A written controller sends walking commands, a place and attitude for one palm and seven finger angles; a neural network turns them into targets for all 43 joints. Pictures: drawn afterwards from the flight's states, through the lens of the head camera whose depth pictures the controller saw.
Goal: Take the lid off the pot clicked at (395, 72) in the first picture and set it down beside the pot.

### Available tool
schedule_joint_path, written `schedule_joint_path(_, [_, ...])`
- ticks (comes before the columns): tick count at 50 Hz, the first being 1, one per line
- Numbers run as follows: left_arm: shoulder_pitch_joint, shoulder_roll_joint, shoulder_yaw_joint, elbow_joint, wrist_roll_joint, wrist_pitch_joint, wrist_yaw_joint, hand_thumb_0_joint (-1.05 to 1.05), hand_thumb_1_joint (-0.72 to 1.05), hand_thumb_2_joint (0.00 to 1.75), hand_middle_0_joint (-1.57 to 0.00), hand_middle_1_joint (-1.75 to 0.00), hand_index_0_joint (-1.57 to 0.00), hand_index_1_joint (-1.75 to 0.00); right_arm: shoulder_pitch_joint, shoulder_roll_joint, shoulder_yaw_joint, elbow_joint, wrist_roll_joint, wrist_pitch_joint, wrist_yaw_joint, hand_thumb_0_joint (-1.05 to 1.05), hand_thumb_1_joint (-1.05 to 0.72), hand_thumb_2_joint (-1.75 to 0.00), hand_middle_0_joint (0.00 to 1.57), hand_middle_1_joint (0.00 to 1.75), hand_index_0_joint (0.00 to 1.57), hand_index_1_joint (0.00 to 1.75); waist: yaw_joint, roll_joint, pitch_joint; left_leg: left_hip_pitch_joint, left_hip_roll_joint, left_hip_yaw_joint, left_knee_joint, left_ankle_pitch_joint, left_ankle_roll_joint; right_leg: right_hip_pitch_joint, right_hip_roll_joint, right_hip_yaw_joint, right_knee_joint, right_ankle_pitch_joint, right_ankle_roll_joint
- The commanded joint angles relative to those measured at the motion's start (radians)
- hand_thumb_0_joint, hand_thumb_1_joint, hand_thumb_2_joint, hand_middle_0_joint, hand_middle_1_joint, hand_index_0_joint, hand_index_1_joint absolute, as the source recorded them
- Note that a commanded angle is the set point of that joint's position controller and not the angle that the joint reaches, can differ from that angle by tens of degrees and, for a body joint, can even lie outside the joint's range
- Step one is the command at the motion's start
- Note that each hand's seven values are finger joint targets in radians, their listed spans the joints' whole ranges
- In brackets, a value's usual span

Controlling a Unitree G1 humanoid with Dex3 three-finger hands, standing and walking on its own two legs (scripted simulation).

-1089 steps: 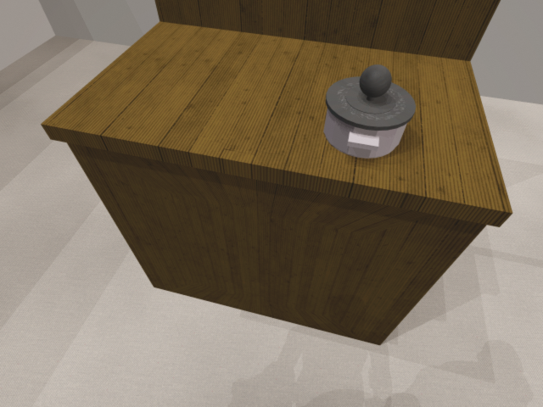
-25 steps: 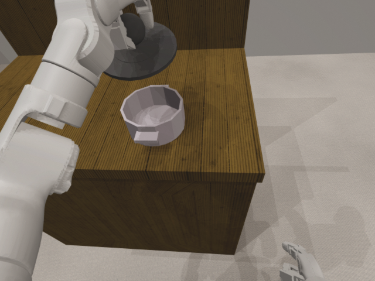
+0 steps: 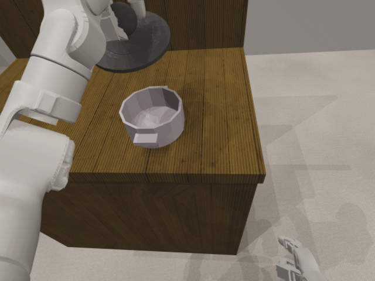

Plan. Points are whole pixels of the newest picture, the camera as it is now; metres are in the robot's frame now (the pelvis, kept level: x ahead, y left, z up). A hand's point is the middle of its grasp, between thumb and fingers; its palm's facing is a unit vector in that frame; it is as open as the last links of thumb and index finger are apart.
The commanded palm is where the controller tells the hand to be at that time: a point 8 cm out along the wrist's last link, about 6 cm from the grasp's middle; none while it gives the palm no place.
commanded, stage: move the lid sideways beside the pot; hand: left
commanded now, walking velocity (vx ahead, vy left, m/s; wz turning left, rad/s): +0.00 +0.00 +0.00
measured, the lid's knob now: (121, 19) +0.49 +0.12 +0.31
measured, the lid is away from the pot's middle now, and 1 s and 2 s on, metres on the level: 0.02 0.15 0.24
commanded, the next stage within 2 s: lower the lid onto the table in 1.82 s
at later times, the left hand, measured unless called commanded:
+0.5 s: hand (82, 26) +0.44 +0.18 +0.32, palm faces -0.08 -0.07 -0.99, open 8.3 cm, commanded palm +0.42 +0.20 +0.39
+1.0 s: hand (39, 33) +0.44 +0.25 +0.32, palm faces -0.09 -0.08 -0.99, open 8.3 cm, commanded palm +0.41 +0.27 +0.39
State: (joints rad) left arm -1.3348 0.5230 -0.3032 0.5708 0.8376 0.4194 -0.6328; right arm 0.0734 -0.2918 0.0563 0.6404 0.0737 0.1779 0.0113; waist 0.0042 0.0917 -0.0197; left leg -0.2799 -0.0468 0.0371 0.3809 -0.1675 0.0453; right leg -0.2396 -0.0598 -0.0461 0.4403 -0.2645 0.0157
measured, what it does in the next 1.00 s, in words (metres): stands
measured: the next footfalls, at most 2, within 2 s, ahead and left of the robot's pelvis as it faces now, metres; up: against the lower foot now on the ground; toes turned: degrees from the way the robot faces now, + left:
none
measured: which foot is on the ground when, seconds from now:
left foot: down 0.00-1.00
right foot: down 0.00-1.00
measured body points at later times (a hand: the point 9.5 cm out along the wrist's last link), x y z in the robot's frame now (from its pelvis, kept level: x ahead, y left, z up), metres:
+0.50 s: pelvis -0.01 +0.00 +0.00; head +0.02 -0.04 +0.45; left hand +0.44 +0.18 +0.38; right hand +0.17 -0.24 -0.12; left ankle +0.01 +0.09 -0.74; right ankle -0.03 -0.13 -0.74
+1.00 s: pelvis +0.00 +0.00 +0.00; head +0.04 -0.03 +0.45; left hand +0.44 +0.25 +0.38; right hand +0.15 -0.25 -0.13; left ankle +0.01 +0.09 -0.74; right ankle -0.03 -0.13 -0.74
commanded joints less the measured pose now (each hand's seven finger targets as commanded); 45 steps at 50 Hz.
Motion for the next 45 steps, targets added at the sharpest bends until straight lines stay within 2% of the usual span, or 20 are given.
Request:
schedule_joint_path(1, [-0.526, 0.197, 0.089, -0.131, 0.030, 0.003, 0.058, 0.00, 0.50, 1.14, -0.84, -0.94, -0.85, -0.96, -0.114, -0.111, -0.044, -0.152, 0.014, -0.028, 0.001, 0.00, -0.90, -0.90, 0.20, 0.30, 0.20, 0.30, 0.008, -0.161, -0.453, 0.260, -0.013, -0.047, 0.039, 0.384, 0.016, 0.079, 0.053, -0.006, -0.013, 0.390, -0.075])
schedule_joint_path(4, [-0.584, 0.280, 0.134, -0.162, 0.062, 0.004, 0.059, 0.00, 0.50, 1.14, -0.84, -0.94, -0.85, -0.96, -0.121, -0.112, -0.040, -0.154, 0.008, -0.019, -0.006, 0.00, -0.90, -0.90, 0.20, 0.30, 0.20, 0.30, 0.010, -0.164, -0.457, 0.250, -0.017, -0.042, 0.037, 0.328, 0.021, 0.082, 0.057, 0.000, -0.015, 0.370, -0.077])
schedule_joint_path(6, [-0.607, 0.222, 0.079, -0.208, 0.035, -0.004, 0.060, 0.00, 0.50, 1.14, -0.84, -0.94, -0.85, -0.96, -0.115, -0.114, -0.042, -0.156, 0.016, -0.025, -0.006, 0.00, -0.90, -0.90, 0.20, 0.30, 0.20, 0.30, -0.006, -0.100, -0.479, 0.294, -0.016, -0.054, 0.046, 0.373, 0.017, 0.063, 0.057, -0.004, -0.015, 0.361, -0.077])
schedule_joint_path(7, [-0.658, 0.293, 0.130, -0.251, 0.055, -0.009, 0.064, 0.00, 0.50, 1.14, -0.84, -0.94, -0.85, -0.96, -0.116, -0.111, -0.041, -0.153, 0.010, -0.030, -0.006, 0.00, -0.90, -0.90, 0.20, 0.30, 0.20, 0.30, 0.002, -0.083, -0.503, 0.308, -0.014, -0.057, 0.039, 0.374, 0.011, 0.066, 0.064, 0.000, -0.015, 0.344, -0.076])
schedule_joint_path(10, [-0.680, 0.341, 0.158, -0.226, 0.061, -0.014, 0.061, 0.00, 0.50, 1.14, -0.84, -0.94, -0.85, -0.96, -0.114, -0.112, -0.038, -0.147, 0.010, -0.036, -0.016, 0.00, -0.90, -0.90, 0.20, 0.30, 0.20, 0.30, 0.001, -0.079, -0.486, 0.303, -0.021, -0.062, 0.041, 0.356, 0.015, 0.069, 0.066, -0.002, -0.016, 0.348, -0.082])
schedule_joint_path(11, [-0.627, 0.297, 0.131, -0.196, 0.033, -0.016, 0.060, 0.00, 0.50, 1.14, -0.84, -0.94, -0.85, -0.96, -0.098, -0.119, -0.042, -0.143, 0.013, -0.038, -0.014, 0.00, -0.90, -0.90, 0.20, 0.30, 0.20, 0.30, -0.003, -0.066, -0.483, 0.306, -0.021, -0.066, 0.048, 0.371, 0.013, 0.062, 0.064, -0.004, -0.021, 0.346, -0.080])
schedule_joint_path(12, [-0.660, 0.392, 0.200, -0.195, 0.058, -0.019, 0.063, 0.00, 0.50, 1.14, -0.84, -0.94, -0.85, -0.96, -0.086, -0.119, -0.040, -0.131, 0.008, -0.037, -0.016, 0.00, -0.90, -0.90, 0.20, 0.30, 0.20, 0.30, 0.007, -0.108, -0.493, 0.288, -0.020, -0.064, 0.034, 0.350, 0.011, 0.087, 0.069, -0.003, -0.021, 0.349, -0.078])
schedule_joint_path(14, [-0.661, 0.381, 0.181, -0.173, 0.061, -0.023, 0.053, 0.00, 0.50, 1.14, -0.84, -0.94, -0.85, -0.96, -0.103, -0.117, -0.037, -0.140, 0.012, -0.031, -0.019, 0.00, -0.90, -0.90, 0.20, 0.30, 0.20, 0.30, 0.005, -0.128, -0.464, 0.263, -0.023, -0.054, 0.029, 0.307, 0.018, 0.086, 0.063, -0.002, -0.021, 0.348, -0.077])
schedule_joint_path(16, [-0.605, 0.237, 0.074, -0.151, 0.028, -0.028, 0.047, 0.00, 0.50, 1.14, -0.84, -0.94, -0.85, -0.96, -0.095, -0.114, -0.043, -0.140, 0.022, -0.035, -0.014, 0.00, -0.90, -0.90, 0.20, 0.30, 0.20, 0.30, -0.017, -0.093, -0.436, 0.288, -0.019, -0.061, 0.037, 0.321, 0.012, 0.042, 0.064, -0.013, -0.029, 0.316, -0.076])
schedule_joint_path(24, [-0.632, 0.418, 0.195, -0.152, 0.076, -0.043, 0.047, 0.00, 0.50, 1.14, -0.84, -0.94, -0.85, -0.96, -0.087, -0.127, -0.041, -0.140, 0.015, -0.015, -0.015, 0.00, -0.90, -0.90, 0.20, 0.30, 0.20, 0.30, 0.001, -0.126, -0.461, 0.253, -0.019, -0.053, 0.032, 0.288, 0.020, 0.084, 0.065, -0.007, -0.025, 0.329, -0.076])
schedule_joint_path(26, [-0.568, 0.387, 0.174, -0.132, 0.056, -0.045, 0.044, 0.00, 0.50, 1.14, -0.84, -0.94, -0.85, -0.96, -0.068, -0.133, -0.046, -0.141, 0.020, -0.018, -0.013, 0.00, -0.90, -0.90, 0.20, 0.30, 0.20, 0.30, -0.002, -0.091, -0.470, 0.272, -0.018, -0.057, 0.044, 0.332, 0.020, 0.079, 0.065, -0.006, -0.027, 0.344, -0.077])
schedule_joint_path(29, [-0.596, 0.496, 0.246, -0.143, 0.084, -0.055, 0.039, 0.00, 0.50, 1.14, -0.84, -0.94, -0.85, -0.96, -0.074, -0.132, -0.044, -0.148, 0.015, -0.007, -0.014, 0.00, -0.90, -0.90, 0.20, 0.30, 0.20, 0.30, 0.011, -0.118, -0.466, 0.245, -0.020, -0.048, 0.041, 0.320, 0.026, 0.104, 0.066, -0.004, -0.024, 0.364, -0.075])
schedule_joint_path(31, [-0.529, 0.423, 0.192, -0.115, 0.059, -0.056, 0.033, 0.00, 0.50, 1.14, -0.84, -0.94, -0.85, -0.96, -0.060, -0.134, -0.048, -0.152, 0.025, -0.008, -0.012, 0.00, -0.90, -0.90, 0.20, 0.30, 0.20, 0.30, -0.002, -0.088, -0.448, 0.257, -0.019, -0.051, 0.049, 0.342, 0.024, 0.084, 0.066, -0.007, -0.030, 0.357, -0.075])
schedule_joint_path(32, [-0.574, 0.470, 0.217, -0.141, 0.080, -0.059, 0.033, 0.00, 0.50, 1.14, -0.84, -0.94, -0.85, -0.96, -0.062, -0.133, -0.047, -0.146, 0.021, -0.003, -0.010, 0.00, -0.90, -0.90, 0.20, 0.30, 0.20, 0.30, 0.002, -0.094, -0.459, 0.257, -0.015, -0.047, 0.041, 0.330, 0.020, 0.086, 0.070, -0.007, -0.028, 0.344, -0.072])
schedule_joint_path(33, [-0.554, 0.448, 0.202, -0.089, 0.081, -0.059, 0.027, 0.00, 0.50, 1.14, -0.84, -0.94, -0.85, -0.96, -0.070, -0.131, -0.046, -0.149, 0.022, 0.002, -0.013, 0.00, -0.90, -0.90, 0.20, 0.30, 0.20, 0.30, -0.006, -0.102, -0.406, 0.236, -0.015, -0.043, 0.042, 0.302, 0.025, 0.066, 0.070, -0.011, -0.036, 0.330, -0.073])
schedule_joint_path(36, [-0.537, 0.389, 0.148, -0.139, 0.054, -0.064, 0.022, 0.00, 0.50, 1.14, -0.84, -0.94, -0.85, -0.96, -0.056, -0.137, -0.052, -0.153, 0.031, 0.000, -0.012, 0.00, -0.90, -0.90, 0.20, 0.30, 0.20, 0.30, -0.018, -0.053, -0.411, 0.278, -0.013, -0.053, 0.043, 0.318, 0.023, 0.046, 0.073, -0.018, -0.044, 0.309, -0.074])
schedule_joint_path(37, [-0.574, 0.471, 0.204, -0.178, 0.076, -0.069, 0.030, 0.00, 0.50, 1.14, -0.84, -0.94, -0.85, -0.96, -0.055, -0.137, -0.050, -0.151, 0.025, 0.000, -0.011, 0.00, -0.90, -0.90, 0.20, 0.30, 0.20, 0.30, -0.006, -0.044, -0.455, 0.286, -0.011, -0.054, 0.040, 0.328, 0.020, 0.063, 0.076, -0.012, -0.040, 0.303, -0.074])
schedule_joint_path(41, [-0.544, 0.491, 0.213, -0.141, 0.067, -0.084, 0.024, 0.00, 0.50, 1.14, -0.84, -0.94, -0.85, -0.96, -0.032, -0.146, -0.052, -0.146, 0.029, 0.003, -0.018, 0.00, -0.90, -0.90, 0.20, 0.30, 0.20, 0.30, -0.015, -0.030, -0.457, 0.286, -0.018, -0.051, 0.053, 0.346, 0.026, 0.075, 0.076, -0.011, -0.046, 0.336, -0.075])
schedule_joint_path(42, [-0.579, 0.567, 0.265, -0.172, 0.084, -0.090, 0.029, 0.00, 0.50, 1.14, -0.84, -0.94, -0.85, -0.96, -0.038, -0.144, -0.050, -0.145, 0.025, 0.004, -0.017, 0.00, -0.90, -0.90, 0.20, 0.30, 0.20, 0.30, -0.004, -0.051, -0.477, 0.279, -0.016, -0.051, 0.046, 0.345, 0.023, 0.095, 0.078, -0.009, -0.040, 0.337, -0.073])
schedule_joint_path(45, [-0.587, 0.533, 0.234, -0.165, 0.076, -0.101, 0.019, 0.00, 0.50, 1.14, -0.84, -0.94, -0.85, -0.96, -0.051, -0.137, -0.049, -0.152, 0.028, 0.007, -0.019, 0.00, -0.90, -0.90, 0.20, 0.30, 0.20, 0.30, -0.011, -0.029, -0.459, 0.290, -0.018, -0.051, 0.049, 0.342, 0.029, 0.073, 0.079, -0.013, -0.044, 0.326, -0.074])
